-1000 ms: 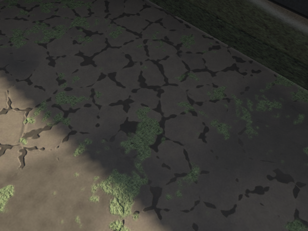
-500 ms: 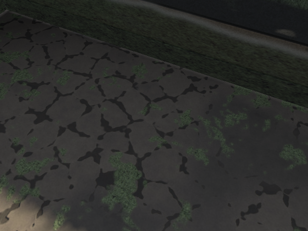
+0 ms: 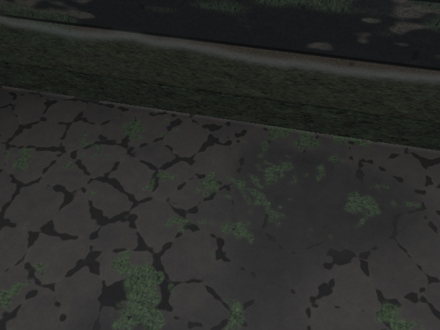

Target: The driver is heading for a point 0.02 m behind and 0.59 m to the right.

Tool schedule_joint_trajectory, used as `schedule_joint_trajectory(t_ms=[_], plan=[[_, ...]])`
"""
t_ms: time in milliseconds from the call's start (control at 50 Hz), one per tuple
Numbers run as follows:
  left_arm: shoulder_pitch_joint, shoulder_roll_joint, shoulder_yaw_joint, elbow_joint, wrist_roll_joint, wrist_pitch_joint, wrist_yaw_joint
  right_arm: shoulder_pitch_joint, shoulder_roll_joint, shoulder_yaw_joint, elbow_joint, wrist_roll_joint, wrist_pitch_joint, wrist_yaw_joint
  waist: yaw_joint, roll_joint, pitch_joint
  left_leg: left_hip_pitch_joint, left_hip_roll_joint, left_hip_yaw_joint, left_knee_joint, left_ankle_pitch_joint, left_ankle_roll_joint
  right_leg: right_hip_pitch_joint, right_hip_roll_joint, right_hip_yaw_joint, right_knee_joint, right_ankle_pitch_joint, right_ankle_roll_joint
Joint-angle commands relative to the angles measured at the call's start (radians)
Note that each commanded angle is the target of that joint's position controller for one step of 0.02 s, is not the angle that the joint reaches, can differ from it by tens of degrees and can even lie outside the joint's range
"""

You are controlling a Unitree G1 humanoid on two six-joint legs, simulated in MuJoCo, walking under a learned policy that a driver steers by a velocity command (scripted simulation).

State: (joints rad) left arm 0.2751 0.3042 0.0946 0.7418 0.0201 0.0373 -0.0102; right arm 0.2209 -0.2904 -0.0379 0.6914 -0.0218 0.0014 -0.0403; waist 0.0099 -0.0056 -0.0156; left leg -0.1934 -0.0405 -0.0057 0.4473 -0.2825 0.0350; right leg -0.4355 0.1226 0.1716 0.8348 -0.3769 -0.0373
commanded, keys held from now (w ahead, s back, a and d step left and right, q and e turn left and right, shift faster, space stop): w+e+shift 0.72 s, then e+shift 0.28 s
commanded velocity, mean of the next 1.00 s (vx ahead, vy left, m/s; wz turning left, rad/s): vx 0.78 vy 0.00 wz -0.96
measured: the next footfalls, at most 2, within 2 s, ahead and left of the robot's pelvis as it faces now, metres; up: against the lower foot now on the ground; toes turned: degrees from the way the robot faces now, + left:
right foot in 0.44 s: +0.34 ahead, -0.21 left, +0.00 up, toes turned -30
left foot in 0.88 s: +0.80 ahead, -0.39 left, +0.00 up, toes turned -50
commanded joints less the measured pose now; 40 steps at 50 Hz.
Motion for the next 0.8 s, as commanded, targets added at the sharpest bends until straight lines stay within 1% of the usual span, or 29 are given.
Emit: schedule_joint_trajectory(t_ms=[20, 40, 60, 80, 120, 180, 240, 280, 320, 340, 360, 380, 400, 420, 440, 460, 480, 500, 520, 540, 560, 580, 600, 620, 660, 700, 740, 780, 800], plan=[[-0.155, 0.097, 0.015, -0.133, 0.01, -0.038, -0.035, -0.001, -0.14, -0.039, -0.05, -0.008, -0.036, 0.002, -0.027, 0.09, 0.083, 0.207, 0.352, -0.364, -0.31, -0.355, 0.049, -0.454, -0.092, -0.01, 0.267, 0.109, 0.017], [-0.113, 0.096, 0.016, -0.115, 0.018, -0.031, -0.053, -0.002, -0.131, -0.035, -0.05, -0.003, -0.045, 0.003, -0.017, 0.124, 0.067, 0.19, 0.313, -0.271, -0.313, -0.291, 0.04, -0.433, -0.102, -0.042, 0.334, 0.145, 0.021], [-0.102, 0.092, 0.014, -0.113, 0.019, -0.025, -0.065, 0.017, -0.124, -0.033, -0.042, -0.002, -0.053, 0.008, -0.019, 0.136, 0.067, 0.172, 0.292, -0.203, -0.32, -0.248, 0.04, -0.433, -0.117, -0.065, 0.386, 0.173, 0.021], [-0.116, 0.083, 0.009, -0.121, 0.016, -0.021, -0.072, 0.043, -0.124, -0.034, -0.03, -0.005, -0.061, 0.017, -0.025, 0.123, 0.079, 0.162, 0.284, -0.159, -0.322, -0.212, 0.039, -0.45, -0.129, -0.078, 0.421, 0.201, 0.019], [-0.167, 0.073, 0.001, -0.142, 0.013, -0.017, -0.078, 0.104, -0.125, -0.037, -0.006, -0.01, -0.074, 0.028, -0.047, 0.099, 0.103, 0.172, 0.287, -0.093, -0.323, -0.164, 0.039, -0.504, -0.147, -0.089, 0.45, 0.246, 0.018], [-0.246, 0.073, -0.004, -0.165, 0.018, -0.017, -0.085, 0.189, -0.12, -0.038, 0.034, -0.013, -0.089, 0.034, -0.077, 0.088, 0.145, 0.215, 0.298, -0.013, -0.338, -0.108, 0.039, -0.571, -0.163, -0.103, 0.42, 0.28, 0.012], [-0.338, 0.063, -0.017, -0.194, 0.018, -0.021, -0.098, 0.236, -0.108, -0.035, 0.074, -0.016, -0.1, 0.033, -0.097, 0.089, 0.198, 0.245, 0.303, 0.081, -0.377, -0.027, 0.031, -0.58, -0.182, -0.164, 0.303, 0.291, -0.013], [-0.403, 0.043, -0.032, -0.216, 0.018, -0.025, -0.108, 0.262, -0.101, -0.033, 0.103, -0.018, -0.102, 0.027, -0.109, 0.079, 0.227, 0.277, 0.302, 0.151, -0.393, 0.073, 0.023, -0.556, -0.196, -0.23, 0.195, 0.274, -0.042], [-0.453, 0.018, -0.05, -0.239, 0.015, -0.028, -0.112, 0.3, -0.108, -0.033, 0.139, -0.022, -0.1, 0.022, -0.114, 0.08, 0.233, 0.333, 0.304, 0.221, -0.363, 0.327, 0.015, -0.508, -0.188, -0.302, 0.098, 0.217, -0.083], [-0.441, 0.005, -0.058, -0.241, 0.011, -0.028, -0.107, 0.285, -0.114, -0.031, 0.147, -0.023, -0.098, 0.019, -0.087, 0.083, 0.214, 0.329, 0.294, 0.278, -0.312, 0.592, 0.004, -0.412, -0.162, -0.343, 0.03, 0.182, -0.115], [-0.41, 0.001, -0.061, -0.234, 0.008, -0.028, -0.098, 0.277, -0.132, -0.032, 0.152, -0.02, -0.094, 0.013, -0.056, 0.101, 0.169, 0.324, 0.297, 0.311, -0.239, 0.95, -0.001, -0.288, -0.112, -0.391, -0.012, 0.156, -0.142], [-0.348, 0.018, -0.055, -0.217, 0.006, -0.028, -0.088, 0.281, -0.162, -0.038, 0.157, -0.018, -0.084, 0.006, -0.011, 0.128, 0.108, 0.343, 0.314, 0.318, -0.129, 1.262, 0.001, -0.178, -0.058, -0.419, -0.02, 0.114, -0.162], [-0.21, 0.052, -0.04, -0.185, 0.004, -0.031, -0.077, 0.26, -0.207, -0.048, 0.153, -0.02, -0.068, 0.002, 0.07, 0.152, 0.024, 0.336, 0.341, 0.315, 0.055, 1.426, 0.011, -0.026, -0.02, -0.408, -0.027, 0.048, -0.184], [-0.023, 0.101, -0.015, -0.135, -0.001, -0.039, -0.063, 0.231, -0.241, -0.057, 0.137, -0.015, -0.058, 0.006, 0.153, 0.166, -0.079, 0.253, 0.362, 0.296, 0.285, 1.434, 0.035, 0.207, 0.016, -0.376, -0.052, 0.0, -0.21], [0.19, 0.158, 0.021, -0.061, 0.006, -0.046, -0.041, 0.197, -0.239, -0.057, 0.122, -0.015, -0.057, 0.015, 0.246, 0.125, -0.174, 0.042, 0.34, 0.282, 0.598, 1.183, 0.022, 0.54, 0.018, -0.275, -0.174, 0.011, -0.238], [0.097, 0.251, 0.056, -0.061, -0.014, -0.032, -0.019, 0.203, -0.11, -0.034, 0.077, -0.009, -0.066, 0.039, 0.122, -0.16, -0.18, -0.407, 0.131, 0.252, 0.963, -0.011, -0.033, 0.832, -0.199, 0.135, -0.309, -0.202, -0.285], [0.112, 0.329, 0.065, -0.109, 0.008, -0.021, -0.019, 0.123, -0.123, -0.023, -0.049, 0.002, -0.096, 0.048, 0.119, -0.141, -0.318, -0.644, 0.027, 0.052, 1.202, -0.154, -0.059, 0.94, -0.388, 0.654, -0.489, -0.291, -0.428], [0.164, 0.287, 0.06, -0.079, 0.011, -0.019, -0.005, -0.029, -0.151, -0.025, -0.078, -0.002, -0.117, 0.049, 0.164, 0.02, -0.229, -0.723, 0.085, -0.054, 1.17, -0.04, -0.046, 0.879, -0.372, 0.598, -0.549, -0.168, -0.386], [0.157, 0.255, 0.052, -0.039, 0.003, -0.032, 0.005, -0.003, -0.121, -0.012, -0.078, 0.004, -0.128, 0.045, 0.1, 0.045, -0.08, -0.694, 0.128, -0.048, 1.067, -0.021, -0.042, 0.697, -0.36, 0.512, -0.577, -0.036, -0.359], [0.121, 0.216, 0.038, -0.03, 0.004, -0.051, 0.013, 0.007, -0.113, -0.007, -0.069, -0.012, -0.122, 0.043, 0.042, 0.097, -0.011, -0.618, 0.169, -0.054, 0.96, -0.031, -0.047, 0.537, -0.307, 0.406, -0.583, 0.057, -0.323], [0.064, 0.196, 0.027, -0.04, 0.006, -0.066, 0.022, 0.048, -0.109, -0.004, -0.055, -0.035, -0.102, 0.044, -0.013, 0.101, 0.028, -0.55, 0.181, -0.058, 0.919, -0.063, -0.059, 0.42, -0.251, 0.319, -0.577, 0.126, -0.314], [0.032, 0.164, 0.011, -0.046, -0.003, -0.078, 0.023, 0.092, -0.108, -0.002, -0.038, -0.052, -0.078, 0.048, -0.051, 0.083, 0.047, -0.507, 0.196, -0.056, 0.877, -0.084, -0.073, 0.333, -0.214, 0.268, -0.593, 0.147, -0.312], [0.032, 0.144, 0.001, -0.045, -0.014, -0.091, 0.019, 0.092, -0.103, -0.002, -0.04, -0.061, -0.058, 0.051, -0.062, 0.066, 0.06, -0.493, 0.204, -0.047, 0.833, -0.111, -0.088, 0.273, -0.184, 0.241, -0.607, 0.157, -0.314], [0.039, 0.139, -0.003, -0.04, -0.019, -0.103, 0.013, 0.055, -0.094, 0.002, -0.057, -0.061, -0.044, 0.054, -0.063, 0.046, 0.088, -0.484, 0.205, -0.025, 0.769, -0.118, -0.101, 0.194, -0.162, 0.219, -0.632, 0.163, -0.316], [0.064, 0.147, -0.003, -0.032, -0.017, -0.116, 0.007, -0.105, -0.078, 0.013, -0.125, -0.049, -0.039, 0.06, -0.03, 0.017, 0.155, -0.488, 0.191, 0.022, 0.612, 0.011, -0.118, 0.094, -0.125, 0.205, -0.689, 0.219, -0.303], [0.098, 0.154, 0.001, -0.02, -0.013, -0.121, 0.001, -0.208, -0.063, 0.023, -0.158, -0.034, -0.044, 0.067, 0.006, 0.002, 0.168, -0.446, 0.157, 0.029, 0.436, 0.192, -0.115, 0.088, -0.098, 0.193, -0.685, 0.373, -0.272], [0.149, 0.165, 0.008, 0.005, -0.022, -0.121, 0.0, -0.254, -0.054, 0.029, -0.167, -0.028, -0.053, 0.073, 0.045, -0.015, 0.141, -0.396, 0.103, 0.044, 0.293, 0.335, -0.088, 0.174, -0.1, 0.188, -0.639, 0.662, -0.232], [0.201, 0.183, 0.015, 0.038, -0.032, -0.112, 0.012, -0.287, -0.057, 0.032, -0.179, -0.021, -0.062, 0.064, 0.074, -0.015, 0.107, -0.34, 0.039, 0.054, 0.177, 0.374, -0.057, 0.289, -0.105, 0.188, -0.552, 0.94, -0.166], [0.19, 0.192, 0.017, 0.042, -0.034, -0.108, 0.019, -0.262, -0.062, 0.032, -0.177, -0.019, -0.065, 0.056, 0.059, -0.028, 0.074, -0.238, 0.005, 0.049, 0.109, 0.381, -0.041, 0.307, -0.09, 0.182, -0.486, 1.046, -0.124]])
